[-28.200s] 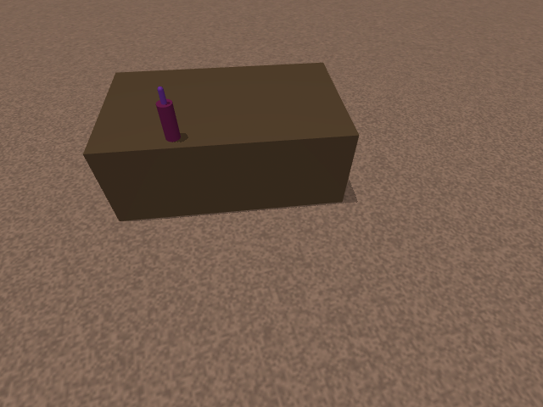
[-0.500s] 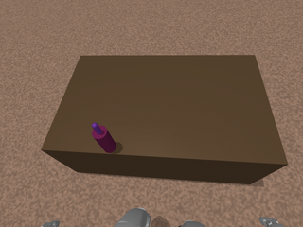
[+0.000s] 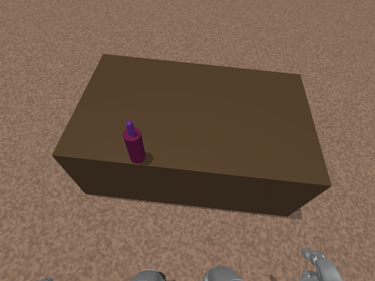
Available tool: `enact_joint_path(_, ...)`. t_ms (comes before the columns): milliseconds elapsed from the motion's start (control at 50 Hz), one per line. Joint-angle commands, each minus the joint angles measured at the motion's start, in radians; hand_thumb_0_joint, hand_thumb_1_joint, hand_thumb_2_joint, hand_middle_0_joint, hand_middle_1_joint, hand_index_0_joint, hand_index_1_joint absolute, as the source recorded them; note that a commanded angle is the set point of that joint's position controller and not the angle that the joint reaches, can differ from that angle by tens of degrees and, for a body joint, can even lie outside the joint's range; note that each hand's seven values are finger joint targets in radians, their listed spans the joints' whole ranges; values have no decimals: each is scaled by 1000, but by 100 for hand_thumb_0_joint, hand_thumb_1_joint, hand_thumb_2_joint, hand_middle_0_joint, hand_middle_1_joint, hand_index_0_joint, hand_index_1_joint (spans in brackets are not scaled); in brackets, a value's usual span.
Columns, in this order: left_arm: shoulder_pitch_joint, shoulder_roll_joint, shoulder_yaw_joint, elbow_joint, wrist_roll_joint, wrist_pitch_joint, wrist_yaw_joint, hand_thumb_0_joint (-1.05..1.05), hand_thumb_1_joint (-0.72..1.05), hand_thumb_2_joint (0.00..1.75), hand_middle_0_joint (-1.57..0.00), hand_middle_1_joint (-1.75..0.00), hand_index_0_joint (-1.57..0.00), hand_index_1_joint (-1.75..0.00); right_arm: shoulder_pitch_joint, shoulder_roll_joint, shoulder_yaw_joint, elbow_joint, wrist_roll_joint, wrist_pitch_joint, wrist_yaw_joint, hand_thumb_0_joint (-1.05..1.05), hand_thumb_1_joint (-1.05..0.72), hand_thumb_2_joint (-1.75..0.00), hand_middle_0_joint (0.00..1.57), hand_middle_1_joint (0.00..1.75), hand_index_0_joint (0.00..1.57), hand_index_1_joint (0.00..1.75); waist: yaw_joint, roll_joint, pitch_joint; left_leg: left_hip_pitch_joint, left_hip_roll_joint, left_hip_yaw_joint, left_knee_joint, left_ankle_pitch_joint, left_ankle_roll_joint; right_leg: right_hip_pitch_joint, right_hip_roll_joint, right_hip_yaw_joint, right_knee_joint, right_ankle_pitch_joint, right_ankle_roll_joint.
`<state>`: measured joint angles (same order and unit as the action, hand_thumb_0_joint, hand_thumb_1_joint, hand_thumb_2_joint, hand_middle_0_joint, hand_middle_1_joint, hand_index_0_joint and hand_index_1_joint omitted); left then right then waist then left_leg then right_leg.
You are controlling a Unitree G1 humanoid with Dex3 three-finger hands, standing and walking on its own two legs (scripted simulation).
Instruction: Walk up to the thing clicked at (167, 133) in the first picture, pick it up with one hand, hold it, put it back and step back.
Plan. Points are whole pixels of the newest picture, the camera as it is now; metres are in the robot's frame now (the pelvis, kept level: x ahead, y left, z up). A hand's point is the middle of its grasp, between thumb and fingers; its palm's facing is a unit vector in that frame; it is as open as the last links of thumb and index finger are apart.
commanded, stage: step back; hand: left
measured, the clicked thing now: (133, 141) +0.58 +0.20 -0.23
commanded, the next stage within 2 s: none
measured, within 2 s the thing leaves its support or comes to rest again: neither
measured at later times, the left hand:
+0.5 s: hand out of the picture +0.00 +0.28 -0.14, palm faces +0.01 -0.90 -0.45, open 7.4 cm
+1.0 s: hand out of the picture -0.23 +0.27 -0.15, palm faces -0.09 -0.91 -0.41, open 7.4 cm
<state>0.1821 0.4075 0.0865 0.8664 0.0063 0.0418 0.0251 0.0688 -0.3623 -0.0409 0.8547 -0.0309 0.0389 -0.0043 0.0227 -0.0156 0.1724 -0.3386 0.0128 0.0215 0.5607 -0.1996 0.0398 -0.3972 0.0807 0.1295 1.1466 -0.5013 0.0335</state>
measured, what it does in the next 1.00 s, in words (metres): walks backwards: right foot, then left foot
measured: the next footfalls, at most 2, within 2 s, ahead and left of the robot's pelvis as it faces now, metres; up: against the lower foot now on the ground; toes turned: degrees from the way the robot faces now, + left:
right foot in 0.12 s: -0.04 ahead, -0.14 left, +0.00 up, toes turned -1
left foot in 0.52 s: -0.14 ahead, +0.12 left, +0.00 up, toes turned -2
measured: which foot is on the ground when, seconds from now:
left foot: down 0.00-0.16, up 0.18-0.50, down 0.52-0.96, up 0.98-1.00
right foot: up 0.00-0.10, down 0.12-0.54, up 0.56-0.90, down 0.92-1.00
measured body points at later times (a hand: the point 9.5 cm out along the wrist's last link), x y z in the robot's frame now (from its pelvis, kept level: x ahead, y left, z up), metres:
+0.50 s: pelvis -0.15 +0.00 -0.01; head -0.08 -0.01 +0.43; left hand -0.01 +0.32 -0.11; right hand -0.09 -0.32 -0.15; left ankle -0.18 +0.13 -0.73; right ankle -0.08 -0.13 -0.73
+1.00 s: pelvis -0.31 +0.01 -0.01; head -0.26 -0.02 +0.43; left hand -0.23 +0.32 -0.12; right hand -0.18 -0.31 -0.14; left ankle -0.19 +0.12 -0.72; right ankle -0.33 -0.11 -0.73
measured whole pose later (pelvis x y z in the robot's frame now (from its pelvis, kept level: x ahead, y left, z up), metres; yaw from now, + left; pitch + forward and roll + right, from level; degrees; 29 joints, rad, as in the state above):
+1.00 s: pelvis -0.31 +0.01 -0.01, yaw -4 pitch -3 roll -1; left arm 0.21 0.35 0.05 0.89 0.04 0.03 0.00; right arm 0.07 -0.40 -0.05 0.83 -0.02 0.08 -0.01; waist 0.02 0.08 0.18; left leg -0.48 0.02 -0.04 0.76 -0.35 0.00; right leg -0.25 0.04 0.01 0.68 -0.39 -0.02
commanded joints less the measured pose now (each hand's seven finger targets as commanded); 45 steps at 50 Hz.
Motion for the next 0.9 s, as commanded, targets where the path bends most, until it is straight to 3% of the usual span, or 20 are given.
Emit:
enact_joint_path(0, 42, 146, 35, -76, 5, -32, 7, 0, 90, 90, -20, -30, -20, -30, 36, -254, -77, -76, 1, -9, -13, 0, -90, -90, 20, 30, 20, 30, -54, 192, -239, 272, 248, -212, -96, 289, 223, -1, -73, -57, -293, -15, 10)
enact_joint_path(100, 206, 161, 45, 10, 20, -48, 0, 0, 90, 90, -20, -30, -20, -30, -17, -265, -80, -90, 19, 19, -4, 0, -90, -90, 20, 30, 20, 30, 13, 152, -293, 86, 185, -172, -10, 30, 113, 270, -70, -135, -732, 264, -48)
enact_joint_path(120, 191, 214, 63, -3, 37, -52, -1, 0, 90, 90, -20, -30, -20, -30, -12, -224, -68, -95, 28, 21, 0, 0, -90, -90, 20, 30, 20, 30, 11, 8, -250, -68, 114, -130, 107, -99, 52, 284, -175, 80, -771, 189, -87)
enact_joint_path(140, 127, 296, 83, -41, 41, -54, -3, 0, 90, 90, -20, -30, -20, -30, -2, -171, -53, -107, 28, 19, 0, 0, -90, -90, 20, 30, 20, 30, -2, -231, -168, -259, -60, -54, 271, -307, -26, 238, -354, 362, -847, 120, -167)
enact_joint_path(160, 47, 389, 95, -91, 50, -49, -1, 0, 90, 90, -20, -30, -20, -30, -67, -217, -74, -109, 15, 26, -15, 0, -90, -90, 20, 30, 20, 30, 64, -296, -109, -175, -95, -171, 524, -413, -54, -30, -523, 512, -909, 152, -338)
enact_joint_path(180, -34, 349, 91, -111, 42, -53, 7, 0, 90, 90, -20, -30, -20, -30, -35, -255, -89, -88, 19, 29, -18, 0, -90, -90, 20, 30, 20, 30, 14, -251, -39, -123, -60, -255, 655, -370, -52, -145, -527, 489, -924, 162, -339)
enact_joint_path(240, -125, 208, 65, -132, 34, -54, 11, 0, 90, 90, -20, -30, -20, -30, 112, -199, -65, -20, 42, 16, -14, 0, -90, -90, 20, 30, 20, 30, -82, -127, -110, -162, -170, -226, 662, -225, -43, 67, -267, 35, -740, 572, -167)
enact_joint_path(300, -23, 191, 60, -138, 37, -48, 10, 0, 90, 90, -20, -30, -20, -30, 99, -217, -58, -28, 33, 10, -24, 0, -90, -90, 20, 30, 20, 30, -2, -116, -152, -172, -156, -179, 616, -250, -74, 187, -269, 54, -715, 523, -192)
enact_joint_path(360, 28, 191, 69, -129, 36, -37, 26, 0, 90, 90, -20, -30, -20, -30, 75, -200, -51, -54, 21, -2, -27, 0, -90, -90, 20, 30, 20, 30, 38, -170, -196, -232, -82, -158, 416, -331, -77, 398, -334, 91, -658, 651, -234)
enact_joint_path(400, 45, 196, 66, -128, 30, -31, 29, 0, 90, 90, -20, -30, -20, -30, 82, -196, -51, -59, 15, -11, -26, 0, -90, -90, 20, 30, 20, 30, 46, -196, -231, -172, -45, -121, 244, -345, -64, 435, -359, 104, -609, 753, -239)
enact_joint_path(460, -42, 219, 57, -151, 13, -15, 21, 0, 90, 90, -20, -30, -20, -30, 192, -205, -63, -9, 9, -14, -19, 0, -90, -90, 20, 30, 20, 30, -12, -207, -269, 24, -37, -48, -27, -182, -32, 334, -333, 70, -536, 735, -204)
enact_joint_path(480, -66, 220, 50, -158, 9, -8, 16, 0, 90, 90, -20, -30, -20, -30, 227, -212, -72, 9, 7, -16, -16, 0, -90, -90, 20, 30, 20, 30, -33, -154, -272, 112, -47, -22, -136, -20, -23, 259, -300, 35, -496, 664, -171)
enact_joint_path(500, -60, 189, 38, -169, 5, -3, 13, 0, 90, 90, -20, -30, -20, -30, 216, -253, -88, 2, -5, -17, -17, 0, -90, -90, 20, 30, 20, 30, -32, -50, -263, 166, 51, -182, -147, 92, 13, 126, -230, 15, -425, 495, -115)
enact_joint_path(520, -65, 151, 28, -174, -6, -3, 15, 0, 90, 90, -20, -30, -20, -30, 189, -340, -104, -15, -16, -14, -13, 0, -90, -90, 20, 30, 20, 30, -37, 179, -244, 204, 242, -440, -179, 245, 107, -56, -58, -80, -250, 172, -63)
enact_joint_path(540, -139, 176, 45, -175, -1, -1, 29, 0, 90, 90, -20, -30, -20, -30, 153, -405, -107, -36, -15, -11, -3, 0, -90, -90, 20, 30, 20, 30, -81, 262, -208, 24, 351, -556, -234, 236, 243, -36, 15, -15, -70, -187, -48)
enact_joint_path(560, -140, 197, 54, -156, 10, 0, 35, 0, 90, 90, -20, -30, -20, -30, 113, -393, -105, -43, -17, -16, -5, 0, -90, -90, 20, 30, 20, 30, -81, 242, -149, -81, 382, -614, -268, 172, 284, -8, 16, 59, 67, -192, -49)
enact_joint_path(620, -12, 181, 48, -101, -10, 1, 22, 0, 90, 90, -20, -30, -20, -30, -17, -258, -70, -76, -23, -21, -17, 0, -90, -90, 20, 30, 20, 30, 21, 140, -132, 61, 211, -277, -171, 289, 169, -119, 25, 74, 172, -4, -59)
enact_joint_path(740, -18, 141, 30, -108, 12, -26, 13, 0, 90, 90, -20, -30, -20, -30, 110, -223, -71, -61, 2, -18, -21, 0, -90, -90, 20, 30, 20, 30, -55, 171, -221, 383, 217, -233, -60, 488, 213, -145, -17, -4, -124, -21, 13)
enact_joint_path(800, -8, 148, 27, -101, 12, -30, 10, 0, 90, 90, -20, -30, -20, -30, 105, -257, -79, -78, -5, -6, -17, 0, -90, -90, 20, 30, 20, 30, -68, 197, -260, 329, 229, -220, -58, 432, 216, -25, -53, -81, -317, -15, 11)
enact_joint_path(880, 151, 147, 29, -22, 18, -32, -3, 0, 90, 90, -20, -30, -20, -30, 5, -295, -86, -107, 11, 14, -9, 0, -90, -90, 20, 30, 20, 30, 16, 211, -323, 176, 233, -208, -35, 211, 157, 210, -68, -145, -649, 203, -44)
